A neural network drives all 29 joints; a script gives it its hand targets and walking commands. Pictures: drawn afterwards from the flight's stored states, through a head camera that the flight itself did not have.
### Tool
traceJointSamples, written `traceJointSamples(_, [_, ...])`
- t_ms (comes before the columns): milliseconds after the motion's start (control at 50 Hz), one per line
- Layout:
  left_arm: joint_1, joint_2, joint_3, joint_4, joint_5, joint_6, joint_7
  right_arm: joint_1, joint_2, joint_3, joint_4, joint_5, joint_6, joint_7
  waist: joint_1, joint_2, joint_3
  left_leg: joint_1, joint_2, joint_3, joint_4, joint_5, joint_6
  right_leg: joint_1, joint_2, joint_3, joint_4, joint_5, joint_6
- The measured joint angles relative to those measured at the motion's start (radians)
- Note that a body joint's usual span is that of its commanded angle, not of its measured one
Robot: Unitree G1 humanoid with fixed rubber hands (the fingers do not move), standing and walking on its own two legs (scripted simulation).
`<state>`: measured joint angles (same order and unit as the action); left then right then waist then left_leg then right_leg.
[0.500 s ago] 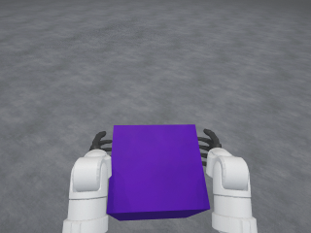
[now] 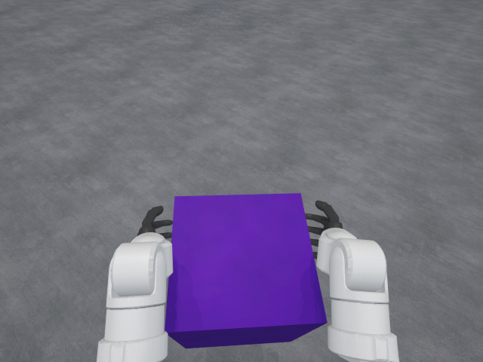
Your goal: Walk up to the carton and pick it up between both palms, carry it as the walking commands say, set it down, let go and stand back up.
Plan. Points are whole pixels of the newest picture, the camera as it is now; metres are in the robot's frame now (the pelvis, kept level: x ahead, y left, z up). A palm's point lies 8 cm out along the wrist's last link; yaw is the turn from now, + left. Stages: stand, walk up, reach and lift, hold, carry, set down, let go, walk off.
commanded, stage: carry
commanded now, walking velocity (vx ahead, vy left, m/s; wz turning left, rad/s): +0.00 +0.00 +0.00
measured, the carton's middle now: (238, 276) +0.28 -0.01 -0.02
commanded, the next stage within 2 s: none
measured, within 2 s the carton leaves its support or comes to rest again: neither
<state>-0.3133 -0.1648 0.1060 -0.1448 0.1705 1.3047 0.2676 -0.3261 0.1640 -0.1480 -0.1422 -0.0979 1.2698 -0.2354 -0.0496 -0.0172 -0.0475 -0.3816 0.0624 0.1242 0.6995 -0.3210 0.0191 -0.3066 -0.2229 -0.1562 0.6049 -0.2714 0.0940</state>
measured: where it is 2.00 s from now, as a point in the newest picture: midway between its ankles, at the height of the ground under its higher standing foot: outside the picture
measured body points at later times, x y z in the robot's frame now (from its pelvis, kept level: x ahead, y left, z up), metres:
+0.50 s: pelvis -0.06 +0.04 +0.00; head -0.04 +0.05 +0.45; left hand +0.24 +0.20 +0.07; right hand +0.26 -0.09 +0.08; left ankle +0.04 +0.13 -0.73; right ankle -0.06 -0.07 -0.73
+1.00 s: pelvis -0.07 +0.04 +0.00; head -0.10 +0.05 +0.45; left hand +0.22 +0.20 +0.10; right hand +0.23 -0.09 +0.10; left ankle +0.04 +0.13 -0.73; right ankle -0.06 -0.07 -0.73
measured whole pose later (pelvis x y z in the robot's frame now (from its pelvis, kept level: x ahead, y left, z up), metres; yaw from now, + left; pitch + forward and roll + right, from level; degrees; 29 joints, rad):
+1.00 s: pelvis -0.07 +0.04 +0.00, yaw +1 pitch +1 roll -1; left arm -0.33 -0.17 0.12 -0.19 0.14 1.29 0.31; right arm -0.34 0.17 -0.15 -0.16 -0.15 1.24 -0.17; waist 0.01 0.00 -0.08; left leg -0.44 0.05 0.12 0.53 -0.10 0.06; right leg -0.31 -0.02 -0.13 0.60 -0.30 -0.02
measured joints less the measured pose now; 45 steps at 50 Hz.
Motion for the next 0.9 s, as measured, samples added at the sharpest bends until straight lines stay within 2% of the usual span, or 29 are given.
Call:
traceJointSamples(20, [-0.002, 0.001, 0.003, -0.010, 0.000, -0.001, 0.000, -0.014, 0.002, 0.000, -0.001, 0.000, 0.002, -0.004, 0.002, 0.019, -0.001, 0.015, 0.014, -0.007, -0.067, 0.086, 0.000, -0.023, 0.004, -0.001, 0.041, -0.030, 0.009])
traceJointSamples(40, [-0.004, 0.010, 0.006, -0.015, -0.004, -0.006, 0.000, -0.019, 0.012, 0.000, 0.000, -0.003, -0.007, -0.009, 0.008, 0.023, 0.005, 0.012, 0.015, -0.009, -0.066, 0.078, 0.003, -0.050, 0.005, 0.004, 0.107, -0.117, 0.010])
traceJointSamples(80, [-0.011, 0.025, 0.008, -0.017, -0.019, -0.011, -0.001, -0.019, 0.015, 0.001, 0.000, 0.004, -0.019, -0.006, 0.036, -0.009, 0.040, 0.006, 0.000, -0.008, -0.035, 0.006, -0.005, -0.087, 0.018, 0.027, 0.255, -0.266, 0.010])
traceJointSamples(140, [-0.011, 0.025, 0.008, -0.017, -0.031, -0.012, 0.006, -0.022, 0.014, 0.000, 0.000, -0.012, -0.018, 0.008, 0.090, -0.028, 0.071, 0.006, -0.005, -0.009, -0.050, 0.050, 0.013, -0.116, 0.079, 0.028, 0.385, -0.299, 0.007])
traceJointSamples(200, [-0.013, 0.024, 0.008, -0.034, -0.053, -0.013, 0.034, -0.026, 0.014, 0.000, -0.001, -0.037, -0.030, 0.041, 0.111, -0.023, 0.071, 0.001, -0.010, -0.008, -0.084, 0.079, 0.026, -0.118, 0.128, 0.030, 0.395, -0.286, 0.005])
traceJointSamples(280, [-0.023, 0.019, 0.008, -0.058, -0.062, -0.015, 0.064, -0.026, 0.015, 0.000, -0.001, -0.062, -0.062, 0.081, 0.106, -0.011, 0.067, -0.011, -0.020, -0.008, -0.124, 0.115, 0.039, -0.118, 0.161, 0.030, 0.384, -0.266, -0.006])
traceJointSamples(360, [-0.023, 0.014, 0.008, -0.058, -0.062, -0.024, 0.068, -0.026, 0.015, 0.000, -0.007, -0.066, -0.065, 0.080, 0.086, 0.000, 0.049, -0.034, -0.021, -0.008, -0.154, 0.151, 0.042, -0.109, 0.184, 0.031, 0.296, -0.234, -0.026])
traceJointSamples(420, [-0.023, 0.011, 0.008, -0.059, -0.062, -0.027, 0.068, -0.026, 0.015, 0.000, -0.014, -0.066, -0.060, 0.075, 0.070, 0.007, 0.038, -0.051, -0.022, -0.007, -0.170, 0.176, 0.042, -0.072, 0.196, 0.032, 0.151, -0.155, -0.047])
traceJointSamples(460, [-0.023, 0.010, 0.008, -0.059, -0.062, -0.027, 0.068, -0.026, 0.014, 0.000, -0.015, -0.063, -0.059, 0.071, 0.057, -0.001, 0.028, -0.061, -0.036, -0.005, -0.172, 0.189, 0.041, -0.023, 0.187, 0.033, 0.032, -0.075, -0.067])
traceJointSamples(480, [-0.023, 0.008, 0.009, -0.058, -0.060, -0.027, 0.068, -0.025, 0.014, 0.000, -0.015, -0.062, -0.058, 0.071, 0.053, -0.013, 0.020, -0.069, -0.047, -0.001, -0.170, 0.194, 0.039, -0.008, 0.173, 0.033, -0.007, -0.054, -0.091])
traceJointSamples(520, [-0.016, -0.008, 0.015, -0.058, -0.048, -0.025, 0.068, -0.016, 0.010, -0.001, -0.015, -0.058, -0.054, 0.071, 0.051, 0.001, 0.017, -0.066, -0.039, -0.002, -0.168, 0.189, 0.037, -0.007, 0.181, 0.031, -0.009, -0.044, -0.116])
traceJointSamples(680, [-0.016, -0.006, 0.015, -0.052, -0.036, -0.019, 0.056, -0.013, 0.009, 0.000, -0.016, -0.037, -0.043, 0.051, 0.020, 0.042, -0.024, -0.063, -0.017, -0.001, -0.170, 0.216, 0.036, -0.007, 0.201, 0.031, -0.009, -0.032, -0.116])
traceJointSamples(900, [-0.016, -0.005, 0.015, -0.044, -0.034, -0.017, 0.050, -0.013, 0.009, -0.001, -0.015, -0.044, -0.031, 0.053, 0.051, 0.033, -0.037, -0.063, -0.017, -0.002, -0.171, 0.219, 0.036, -0.007, 0.201, 0.031, -0.009, -0.023, -0.115])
